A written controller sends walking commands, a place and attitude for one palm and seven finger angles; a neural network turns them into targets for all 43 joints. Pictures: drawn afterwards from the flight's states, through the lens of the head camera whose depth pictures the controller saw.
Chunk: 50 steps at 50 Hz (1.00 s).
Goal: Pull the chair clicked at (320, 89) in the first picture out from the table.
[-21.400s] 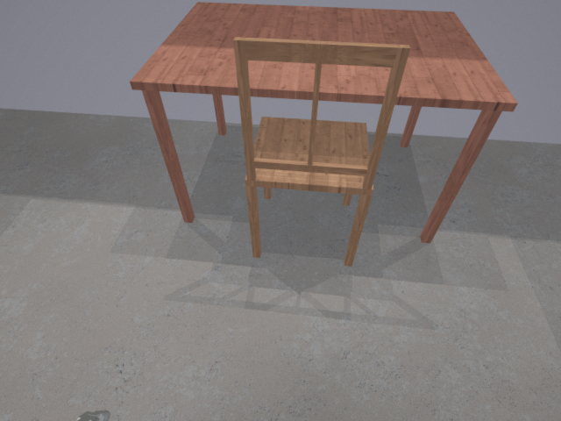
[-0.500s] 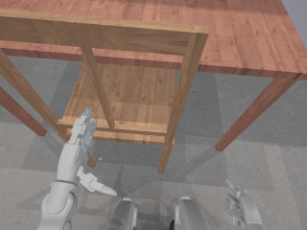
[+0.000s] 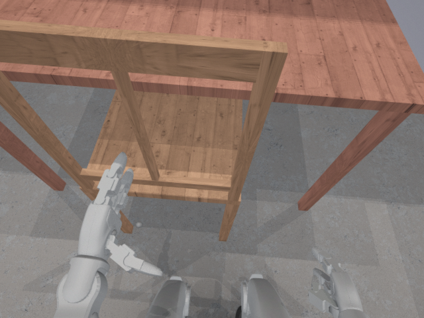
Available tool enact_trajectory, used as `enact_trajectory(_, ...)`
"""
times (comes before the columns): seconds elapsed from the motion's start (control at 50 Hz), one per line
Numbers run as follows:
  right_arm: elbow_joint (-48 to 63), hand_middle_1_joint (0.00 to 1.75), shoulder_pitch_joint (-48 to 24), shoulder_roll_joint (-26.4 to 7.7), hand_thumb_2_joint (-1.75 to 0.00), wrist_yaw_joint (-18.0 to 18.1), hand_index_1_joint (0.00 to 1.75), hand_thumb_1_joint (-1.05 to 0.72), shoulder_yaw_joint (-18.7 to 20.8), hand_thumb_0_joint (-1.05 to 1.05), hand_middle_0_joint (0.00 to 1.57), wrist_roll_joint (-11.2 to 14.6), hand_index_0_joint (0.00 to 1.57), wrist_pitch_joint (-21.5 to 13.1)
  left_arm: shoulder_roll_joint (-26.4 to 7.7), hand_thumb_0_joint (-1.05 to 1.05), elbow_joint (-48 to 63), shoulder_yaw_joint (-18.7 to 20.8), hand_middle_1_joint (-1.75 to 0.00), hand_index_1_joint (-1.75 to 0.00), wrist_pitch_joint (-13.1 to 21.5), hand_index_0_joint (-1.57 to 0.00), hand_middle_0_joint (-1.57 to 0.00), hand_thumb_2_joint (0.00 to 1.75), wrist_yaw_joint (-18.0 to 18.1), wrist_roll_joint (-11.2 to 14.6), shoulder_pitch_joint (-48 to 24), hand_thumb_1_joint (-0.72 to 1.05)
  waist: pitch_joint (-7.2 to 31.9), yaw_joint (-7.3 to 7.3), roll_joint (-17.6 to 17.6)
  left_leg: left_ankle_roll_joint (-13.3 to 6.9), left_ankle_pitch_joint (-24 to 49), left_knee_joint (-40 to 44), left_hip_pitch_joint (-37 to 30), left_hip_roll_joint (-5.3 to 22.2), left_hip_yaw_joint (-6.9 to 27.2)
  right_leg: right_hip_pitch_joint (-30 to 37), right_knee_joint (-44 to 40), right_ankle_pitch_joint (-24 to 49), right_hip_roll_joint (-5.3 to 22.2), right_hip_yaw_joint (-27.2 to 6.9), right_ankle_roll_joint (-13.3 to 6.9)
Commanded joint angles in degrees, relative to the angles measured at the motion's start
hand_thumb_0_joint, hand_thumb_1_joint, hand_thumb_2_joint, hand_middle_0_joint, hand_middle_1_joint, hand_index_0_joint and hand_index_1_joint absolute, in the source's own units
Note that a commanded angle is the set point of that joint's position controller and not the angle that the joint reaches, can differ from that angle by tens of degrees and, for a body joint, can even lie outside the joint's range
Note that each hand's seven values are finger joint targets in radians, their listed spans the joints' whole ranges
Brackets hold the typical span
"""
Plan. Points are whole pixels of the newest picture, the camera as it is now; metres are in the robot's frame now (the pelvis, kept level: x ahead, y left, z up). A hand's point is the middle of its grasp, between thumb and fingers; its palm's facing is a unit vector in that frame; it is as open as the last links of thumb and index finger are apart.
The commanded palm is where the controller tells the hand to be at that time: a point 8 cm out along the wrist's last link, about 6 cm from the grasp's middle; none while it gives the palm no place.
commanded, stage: push the fingers through the gap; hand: left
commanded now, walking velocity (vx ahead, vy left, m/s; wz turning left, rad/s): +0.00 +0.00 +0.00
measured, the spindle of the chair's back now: (142, 138) +0.43 +0.15 +0.06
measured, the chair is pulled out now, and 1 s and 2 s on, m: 0.00 0.00 0.00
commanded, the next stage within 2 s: hook a spindle and tug to test in 1.66 s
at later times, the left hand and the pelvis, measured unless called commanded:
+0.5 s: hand (147, 201) +0.31 +0.13 +0.03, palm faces -0.10 -1.00 -0.02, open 16.9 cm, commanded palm +0.30 +0.18 +0.03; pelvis +0.00 +0.00 +0.00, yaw +0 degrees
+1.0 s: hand (154, 177) +0.36 +0.12 +0.03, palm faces -0.07 -1.00 -0.04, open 16.9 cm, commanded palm +0.34 +0.18 +0.03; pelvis +0.00 +0.00 +0.00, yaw +0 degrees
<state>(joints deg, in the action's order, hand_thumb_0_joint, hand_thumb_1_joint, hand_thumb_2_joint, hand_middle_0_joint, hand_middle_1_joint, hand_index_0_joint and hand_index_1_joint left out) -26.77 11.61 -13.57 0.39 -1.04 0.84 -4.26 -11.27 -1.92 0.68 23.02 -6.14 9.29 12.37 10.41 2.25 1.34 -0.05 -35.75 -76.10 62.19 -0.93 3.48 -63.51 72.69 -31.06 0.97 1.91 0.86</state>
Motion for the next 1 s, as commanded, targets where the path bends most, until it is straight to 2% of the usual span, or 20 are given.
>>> enact_trajectory(0.0,7.83,0.3,-0.66,-7.73,-0.9,0.54,0.3,-0.9,3.34,0.0,0.2,-0.17,0.2,-2.57,-3.37,0.0,11.5,1.13,-0.08,-0.08,3.44,-0.06,-0.06,0.3,0.37,-0.22,-5.36,-0.5,16.76,1.38,-0.23,-0.88,18.15,11.23,-9.47,0.57,-0.79,13.54,-9.06,12.5,-0.81,1.35,-2.49)
enact_trajectory(0.04,7.74,0.3,-0.78,-7.71,-0.9,0.65,0.3,-0.9,3.45,0.0,0.2,-0.14,0.2,-2.5,-4.37,0.0,11.4,2.58,-0.08,-0.08,3.69,-0.06,-0.06,0.3,0.55,-0.17,-5.29,-0.5,17.35,0.7,-0.07,-0.9,18.0,11.01,-9.01,0.39,-1.13,14.3,-9.05,12.67,-0.78,0.96,-2.54)
enact_trajectory(0.08,7.07,0.3,-0.74,-7.77,-0.9,0.77,0.3,-0.9,3.29,0.0,0.2,-0.36,0.2,-2.53,-5.07,0.0,11.32,2.74,-0.08,-0.08,3.96,-0.06,-0.06,0.3,0.94,-0.5,-9.46,-0.5,17.2,1.33,0.58,-0.94,18.02,10.65,-8.91,0.45,-0.93,13.49,-8.82,12.44,-0.78,0.92,-2.54)
enact_trajectory(0.18,6.3,0.3,-0.82,-7.99,-0.9,0.9,0.3,-0.9,3.28,0.0,0.2,-0.38,0.2,-2.46,-5.79,0.0,8.15,4.43,-0.08,-0.08,3.84,-0.06,-0.06,0.3,0.65,-0.01,-11.75,-0.5,18.35,0.92,0.25,-1.0,17.93,10.63,-8.46,0.37,-1.13,14.48,-8.92,12.38,-0.83,0.68,-2.58)
enact_trajectory(0.24,6.03,0.3,-0.64,-8.15,-0.9,0.75,0.3,-0.9,3.27,0.0,0.2,-0.16,0.2,-2.19,-4.54,0.0,8.04,2.72,-0.08,-0.08,3.1,-0.06,-0.06,0.3,-0.09,0.08,-14.69,-0.5,19.38,1.39,1.94,-0.87,18.91,11.17,-10.58,0.52,-1.02,13.96,-9.12,13.11,-0.64,0.95,-2.57)
enact_trajectory(0.3,5.84,0.3,-0.05,-8.2,-0.9,0.76,0.3,-0.9,3.39,0.0,0.2,-0.14,0.2,-1.9,-4.66,0.0,5.95,3.48,-0.08,-0.08,2.2,-0.06,-0.06,0.3,-0.17,0.22,-14.03,-0.5,20.37,1.03,0.65,-0.88,20.84,11.45,-10.9,0.63,-1.04,15.46,-9.11,15.08,-0.66,1.0,-2.52)
enact_trajectory(0.36,5.56,0.3,0.02,-8.13,-0.9,0.56,0.3,-0.9,3.43,0.0,0.2,-0.09,0.2,-1.64,-4.07,0.0,5.83,2.93,-0.08,-0.08,2.03,-0.06,-0.06,0.3,0.13,0.23,-16.01,-0.5,19.88,1.04,1.62,-0.6,21.65,11.94,-11.67,0.62,-0.97,15.29,-9.17,15.74,-0.56,1.22,-2.6)
enact_trajectory(0.4,5.42,0.3,0.41,-8.11,-0.9,0.41,0.3,-0.9,3.38,0.0,0.2,-0.22,0.2,-1.4,-3.94,0.0,3.75,3.22,-0.08,-0.08,1.98,-0.06,-0.06,0.3,0.67,-0.08,-15.87,-0.5,19.39,1.35,-0.11,-0.74,21.77,11.87,-10.95,0.72,-0.99,15.39,-9.22,16.11,-0.63,1.29,-2.45)
enact_trajectory(0.48,4.43,0.3,0.32,-8.34,-0.9,0.43,0.3,-0.9,3.34,0.0,0.2,-0.48,0.2,-1.05,-5.17,0.0,1.9,4.03,-0.08,-0.08,3.08,-0.06,-0.06,0.3,1.68,-0.87,-22.75,-0.5,18.25,1.9,0.7,-0.77,19.21,11.72,-10.01,0.65,-1.0,13.84,-9.33,13.55,-0.57,1.03,-2.53)
enact_trajectory(0.52,4.41,0.3,0.42,-8.27,-0.9,0.34,0.3,-0.9,3.56,0.0,0.2,-0.48,0.2,-1.0,-4.85,0.0,1.84,4.08,-0.08,-0.08,3.74,-0.06,-0.06,0.3,1.87,-1.06,-22.72,-0.5,20.66,1.19,1.16,-0.62,21.38,11.78,-11.54,0.64,-1.17,14.87,-8.87,15.54,-0.52,0.8,-2.65)
enact_trajectory(0.56,4.07,0.3,0.61,-8.19,-0.9,0.19,0.3,-0.9,3.65,0.0,0.2,-0.48,0.2,-0.9,-4.38,0.0,1.64,3.67,-0.08,-0.08,4.02,-0.06,-0.06,0.3,1.93,-0.87,-23.9,-0.5,21.14,1.36,2.26,-0.4,22.8,11.82,-12.86,0.81,-1.19,14.54,-8.86,16.61,-0.44,0.93,-2.64)
enact_trajectory(0.62,3.67,0.3,0.86,-8.27,-0.9,-0.03,0.3,-0.9,3.64,0.0,0.2,-0.49,0.2,-0.44,-3.89,0.0,-0.64,3.24,-0.08,-0.08,3.71,-0.06,-0.06,0.3,1.91,-0.94,-25.27,-0.5,20.79,1.86,0.69,-0.53,22.45,11.86,-12.02,0.78,-1.28,15.19,-9.12,16.95,-0.5,0.85,-2.49)
enact_trajectory(0.66,3.29,0.3,0.87,-8.52,-0.9,0.1,0.3,-0.9,3.63,0.0,0.2,-0.38,0.2,-0.03,-5.54,0.0,-3.46,5.17,-0.08,-0.08,3.5,-0.06,-0.06,0.3,1.99,-1.09,-26.64,-0.5,19.7,1.82,-0.43,-0.64,20.1,11.94,-10.29,0.62,-1.55,15.44,-9.6,15.52,-0.57,0.53,-2.43)
enact_trajectory(0.74,2.82,0.3,1.02,-8.39,-0.9,0.15,0.3,-0.9,3.74,0.0,0.2,-0.46,0.2,0.08,-4.2,0.0,-3.76,4.01,-0.08,-0.08,4.29,-0.06,-0.06,0.3,1.93,-1.04,-30.97,-0.5,21.52,2.14,0.44,-0.73,21.06,11.79,-11.85,0.62,-1.65,15.32,-9.59,16.23,-0.51,0.33,-2.44)
enact_trajectory(0.76,2.75,0.3,1.27,-8.51,-0.9,0.2,0.3,-0.9,3.74,0.0,0.2,-0.4,0.2,0.21,-4.99,0.0,-4.87,5.0,-0.08,-0.08,4.32,-0.06,-0.06,0.3,1.96,-0.99,-30.35,-0.5,21.6,1.62,0.46,-0.59,21.56,12.06,-11.87,0.66,-1.58,15.71,-9.5,16.59,-0.56,0.38,-2.57)
enact_trajectory(0.8,2.07,0.3,1.51,-8.55,-0.9,0.17,0.3,-0.9,3.71,0.0,0.2,-0.48,0.2,0.3,-4.86,0.0,-6.14,4.76,-0.08,-0.08,4.48,-0.06,-0.06,0.3,1.93,-1.04,-32.91,-0.5,21.59,2.44,0.0,-0.71,21.95,11.64,-11.75,0.75,-1.54,15.32,-9.42,17.25,-0.55,0.37,-2.44)
enact_trajectory(0.88,1.75,0.3,1.68,-8.66,-0.9,0.1,0.3,-0.9,3.83,0.0,0.2,-0.51,0.2,0.59,-5.89,0.0,-7.89,5.93,-0.08,-0.08,4.97,-0.06,-0.06,0.3,1.86,-1.24,-34.14,-0.5,22.65,1.81,0.37,-0.64,22.41,11.93,-11.7,0.61,-1.71,16.32,-9.32,17.73,-0.49,0.18,-2.57)
enact_trajectory(0.9,1.66,0.3,1.71,-8.44,-0.9,-0.04,0.3,-0.9,3.78,0.0,0.2,-0.53,0.2,0.71,-4.87,0.0,-9.16,5.24,-0.08,-0.08,4.82,-0.06,-0.06,0.3,1.77,-1.3,-34.54,-0.5,21.65,2.13,0.77,-0.59,21.64,12.01,-11.55,0.58,-1.99,15.83,-9.67,17.22,-0.5,0.21,-2.49)
enact_trajectory(0.92,1.39,0.3,1.9,-8.6,-0.9,-0.07,0.3,-0.9,3.71,0.0,0.2,-0.49,0.2,0.84,-5.34,0.0,-10.18,5.84,-0.08,-0.08,4.79,-0.06,-0.06,0.3,1.83,-1.15,-35.78,-0.5,21.19,2.43,-0.61,-0.67,20.54,11.99,-10.57,0.56,-1.88,15.94,-9.84,16.5,-0.51,0.21,-2.38)
enact_trajectory(0.98,1.01,0.3,2.03,-8.73,-0.9,0.07,0.3,-0.9,3.86,0.0,0.2,-0.57,0.2,0.99,-6.64,0.0,-11.18,6.97,-0.08,-0.08,5.3,-0.06,-0.06,0.3,2.02,-1.39,-38.9,-0.5,21.91,2.52,-0.13,-0.81,20.38,11.66,-10.26,0.5,-2.15,16.17,-9.88,16.66,-0.5,-0.21,-2.4)
